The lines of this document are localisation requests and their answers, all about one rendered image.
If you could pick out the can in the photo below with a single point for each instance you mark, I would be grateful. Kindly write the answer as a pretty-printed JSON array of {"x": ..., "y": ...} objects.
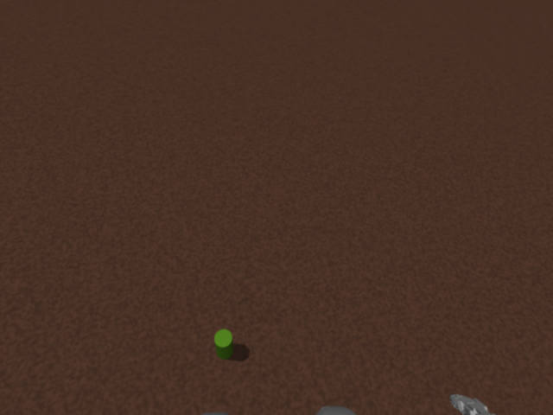
[{"x": 223, "y": 344}]

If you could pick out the right robot hand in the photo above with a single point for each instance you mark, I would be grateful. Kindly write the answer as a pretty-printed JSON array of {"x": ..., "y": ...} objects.
[{"x": 468, "y": 406}]

